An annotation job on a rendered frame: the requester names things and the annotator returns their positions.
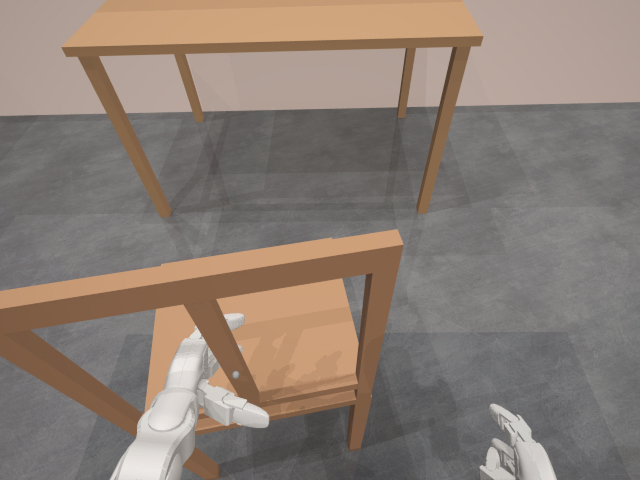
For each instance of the left robot forearm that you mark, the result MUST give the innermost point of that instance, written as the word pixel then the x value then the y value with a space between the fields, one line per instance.
pixel 165 438

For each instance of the table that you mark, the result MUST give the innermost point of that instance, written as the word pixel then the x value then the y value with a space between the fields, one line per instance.
pixel 179 27

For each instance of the robot right hand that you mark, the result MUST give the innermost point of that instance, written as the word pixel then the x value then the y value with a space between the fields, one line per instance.
pixel 528 460

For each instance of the chair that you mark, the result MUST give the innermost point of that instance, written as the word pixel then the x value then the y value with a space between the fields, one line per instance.
pixel 300 349

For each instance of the robot left hand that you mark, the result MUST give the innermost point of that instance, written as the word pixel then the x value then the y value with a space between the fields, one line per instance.
pixel 194 361

